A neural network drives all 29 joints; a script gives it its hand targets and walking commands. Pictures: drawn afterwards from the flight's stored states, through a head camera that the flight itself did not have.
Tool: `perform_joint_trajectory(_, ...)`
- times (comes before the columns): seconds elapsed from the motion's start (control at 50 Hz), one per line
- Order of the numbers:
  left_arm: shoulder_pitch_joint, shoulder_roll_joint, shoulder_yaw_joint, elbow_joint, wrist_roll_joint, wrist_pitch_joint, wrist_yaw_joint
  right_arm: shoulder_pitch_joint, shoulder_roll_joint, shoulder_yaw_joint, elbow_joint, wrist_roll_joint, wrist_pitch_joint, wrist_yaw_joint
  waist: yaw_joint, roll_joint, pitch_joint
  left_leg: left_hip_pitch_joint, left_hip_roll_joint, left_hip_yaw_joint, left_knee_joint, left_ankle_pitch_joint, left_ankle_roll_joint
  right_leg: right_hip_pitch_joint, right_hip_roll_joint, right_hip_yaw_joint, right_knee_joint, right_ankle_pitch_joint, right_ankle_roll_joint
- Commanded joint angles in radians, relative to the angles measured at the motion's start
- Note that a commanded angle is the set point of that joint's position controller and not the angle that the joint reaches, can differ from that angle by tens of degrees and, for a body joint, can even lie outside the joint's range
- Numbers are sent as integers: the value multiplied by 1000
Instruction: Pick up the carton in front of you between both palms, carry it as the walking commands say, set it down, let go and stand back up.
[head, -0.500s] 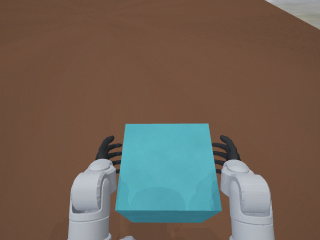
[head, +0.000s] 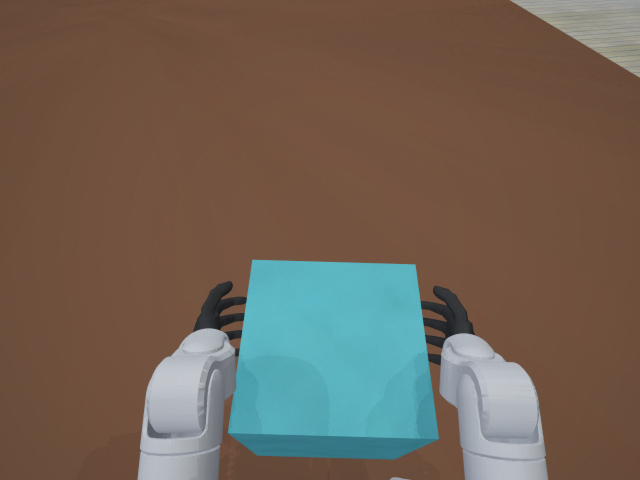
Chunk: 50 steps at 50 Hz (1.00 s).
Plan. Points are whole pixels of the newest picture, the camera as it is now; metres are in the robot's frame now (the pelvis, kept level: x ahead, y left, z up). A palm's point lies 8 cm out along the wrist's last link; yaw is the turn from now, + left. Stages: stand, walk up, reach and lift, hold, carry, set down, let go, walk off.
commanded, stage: carry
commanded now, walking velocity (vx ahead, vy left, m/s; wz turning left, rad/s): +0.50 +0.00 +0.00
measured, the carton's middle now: (329, 368) +0.28 +0.00 -0.05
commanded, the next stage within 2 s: none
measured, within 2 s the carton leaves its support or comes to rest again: neither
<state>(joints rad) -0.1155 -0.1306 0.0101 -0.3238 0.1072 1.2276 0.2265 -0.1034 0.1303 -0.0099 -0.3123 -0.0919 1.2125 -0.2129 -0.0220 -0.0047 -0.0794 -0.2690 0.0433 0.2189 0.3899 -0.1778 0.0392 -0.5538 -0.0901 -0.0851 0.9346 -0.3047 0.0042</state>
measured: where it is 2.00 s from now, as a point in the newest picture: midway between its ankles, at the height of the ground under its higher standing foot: (327, 225)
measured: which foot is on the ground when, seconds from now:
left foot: down 0.00-0.24, up 0.26-0.74, down 0.76-1.00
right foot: up 0.00-0.18, down 0.20-0.80, up 0.82-1.00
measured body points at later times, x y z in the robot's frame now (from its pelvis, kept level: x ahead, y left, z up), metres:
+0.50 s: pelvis +0.31 -0.07 +0.01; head +0.30 -0.10 +0.46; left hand +0.56 +0.09 +0.11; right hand +0.59 -0.19 +0.10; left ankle +0.35 +0.09 -0.66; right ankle +0.27 -0.13 -0.74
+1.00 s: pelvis +0.64 -0.02 +0.00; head +0.67 -0.01 +0.45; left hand +0.91 +0.13 +0.06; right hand +0.91 -0.16 +0.06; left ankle +0.66 +0.06 -0.74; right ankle +0.65 -0.16 -0.67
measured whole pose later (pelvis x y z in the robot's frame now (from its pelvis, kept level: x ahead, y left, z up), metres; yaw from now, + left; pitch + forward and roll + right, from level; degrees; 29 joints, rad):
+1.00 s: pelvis +0.64 -0.02 +0.00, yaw +0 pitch +3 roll -1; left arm -0.10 -0.13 0.00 -0.38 0.11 1.20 0.22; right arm -0.09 0.13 -0.01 -0.37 -0.10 1.19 -0.21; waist -0.02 0.01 -0.02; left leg -0.25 0.03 0.22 0.36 -0.17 0.07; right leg -0.54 -0.10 -0.07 0.98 -0.28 0.00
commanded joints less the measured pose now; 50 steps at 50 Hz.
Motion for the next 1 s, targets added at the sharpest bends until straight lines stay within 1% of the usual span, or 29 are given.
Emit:
perform_joint_trajectory(0.0,-352,-1057,-546,-174,-339,-71,-247,-392,1051,572,-208,370,-55,254,9,125,-223,157,247,-162,-223,-49,93,74,-1,-49,-333,171,9)
perform_joint_trajectory(0.08,-357,-960,-569,-192,-350,-41,-234,-347,945,569,-211,350,-27,239,-4,172,-180,198,225,-128,-203,-15,69,111,2,-98,-428,236,10)
perform_joint_trajectory(0.12,-391,-937,-564,-225,-370,-29,-231,-405,936,576,-256,358,-15,227,6,86,-161,172,205,-94,-146,-65,40,192,20,-133,-487,262,13)
perform_joint_trajectory(0.14,-353,-891,-540,-193,-374,-13,-226,-393,880,564,-249,356,4,216,17,78,-172,149,159,-53,-50,-71,14,286,30,-152,-523,168,4)
perform_joint_trajectory(0.16,-354,-849,-514,-185,-359,-1,-219,-405,848,587,-262,355,17,207,32,6,-209,69,130,-5,118,10,-14,455,12,-111,-530,77,-16)
perform_joint_trajectory(0.18,-305,-816,-510,-167,-360,12,-212,-370,821,566,-245,358,30,197,47,-179,-289,-109,52,4,426,-89,-65,640,-199,235,-631,-24,-77)
perform_joint_trajectory(0.2,-281,-783,-487,-137,-350,19,-207,-366,814,550,-226,350,46,188,50,-350,-315,-361,-37,-47,605,-318,-82,789,-338,532,-700,32,-184)
perform_joint_trajectory(0.22,-307,-849,-524,-198,-371,14,-214,-392,859,582,-284,369,41,193,48,-259,-311,-449,7,-120,732,-352,-55,811,-351,492,-692,245,-202)
perform_joint_trajectory(0.24,-328,-880,-515,-198,-367,14,-219,-447,888,586,-276,383,44,202,43,-157,-313,-447,37,-153,767,-320,-44,770,-310,419,-652,381,-166)
perform_joint_trajectory(0.28,-367,-929,-503,-190,-362,6,-219,-422,930,580,-213,380,39,211,45,-86,-307,-435,72,-191,740,-215,-31,708,-288,316,-698,300,-146)
perform_joint_trajectory(0.36,-472,-995,-552,-240,-418,-14,-249,-399,1013,573,-183,346,10,217,35,-117,-260,-424,90,-150,592,-34,-38,639,-232,144,-778,175,-114)
perform_joint_trajectory(0.38,-440,-980,-524,-238,-400,-13,-253,-416,1016,586,-194,348,3,211,31,-115,-251,-431,79,-143,597,24,-37,637,-207,105,-767,272,-86)
perform_joint_trajectory(0.48,-425,-929,-537,-241,-411,7,-254,-409,981,558,-229,325,8,186,26,-104,-158,-503,70,-90,433,108,-49,699,-186,12,-790,381,-129)
perform_joint_trajectory(0.54,-331,-879,-494,-158,-365,29,-243,-372,933,551,-179,325,36,188,41,-99,-113,-483,49,-39,316,143,-45,714,-157,-16,-777,502,-111)
perform_joint_trajectory(0.6,-364,-884,-502,-162,-362,32,-243,-403,938,550,-188,340,43,201,40,-157,-53,-433,14,16,230,171,-22,702,-140,-72,-762,591,-102)
perform_joint_trajectory(0.62,-379,-911,-522,-197,-379,24,-243,-422,952,563,-203,358,42,206,44,-129,-61,-410,6,31,189,145,-11,757,-152,-82,-745,688,-97)
perform_joint_trajectory(0.66,-378,-906,-517,-194,-372,18,-242,-418,955,572,-189,369,44,215,44,-157,-76,-244,-42,73,100,208,0,703,-119,-126,-661,893,-72)
perform_joint_trajectory(0.68,-382,-929,-524,-176,-361,18,-236,-394,960,569,-178,369,39,217,25,-192,-162,-88,-70,57,100,152,25,710,-120,-132,-489,1002,-44)
perform_joint_trajectory(0.7,-374,-928,-523,-177,-370,19,-237,-393,955,564,-178,359,32,214,-3,-134,-230,113,-93,93,38,145,28,639,-79,-184,-283,1007,-23)
perform_joint_trajectory(0.72,-393,-915,-535,-215,-363,9,-237,-386,977,566,-179,367,26,219,-15,-35,-350,417,63,-91,69,170,65,401,-36,-146,-40,703,-1)
perform_joint_trajectory(0.74,-428,-972,-578,-270,-405,7,-244,-381,976,559,-207,374,10,223,1,251,-447,624,318,-549,38,229,190,119,73,-110,251,209,19)
perform_joint_trajectory(0.76,-396,-987,-593,-208,-396,7,-250,-387,1003,549,-193,365,4,227,4,281,-465,632,416,-754,-69,279,243,-48,117,15,405,-170,10)
perform_joint_trajectory(0.78,-419,-1036,-595,-247,-397,-17,-253,-413,1087,580,-207,394,-11,242,1,161,-455,621,360,-605,-63,277,218,-80,54,91,437,-122,-31)
perform_joint_trajectory(0.8,-407,-1041,-582,-204,-376,-27,-259,-414,1094,589,-183,374,-20,246,0,94,-393,483,341,-520,-69,265,148,-60,14,108,406,-104,-37)
perform_joint_trajectory(0.82,-426,-1073,-585,-193,-377,-40,-262,-406,1094,573,-183,369,-36,253,6,88,-346,418,307,-450,-89,271,110,-45,-11,111,296,-57,-40)
perform_joint_trajectory(0.88,-407,-1110,-605,-219,-389,-84,-259,-394,1138,579,-203,389,-65,270,10,108,-316,321,273,-294,-162,199,79,-1,-12,37,109,4,-10)
perform_joint_trajectory(0.9,-361,-1097,-597,-194,-356,-90,-254,-362,1127,568,-178,364,-65,271,8,131,-304,313,255,-276,-188,121,83,-2,-15,26,66,42,-6)
perform_joint_trajectory(0.94,-338,-1098,-601,-195,-353,-97,-246,-340,1094,574,-214,367,-75,277,10,80,-257,286,256,-240,-229,89,110,-27,-30,16,-49,83,10)
perform_joint_trajectory(0.98,-318,-1092,-608,-203,-360,-90,-245,-345,1061,572,-248,367,-75,271,11,141,-225,273,242,-192,-249,17,111,-15,-25,-11,-192,130,16)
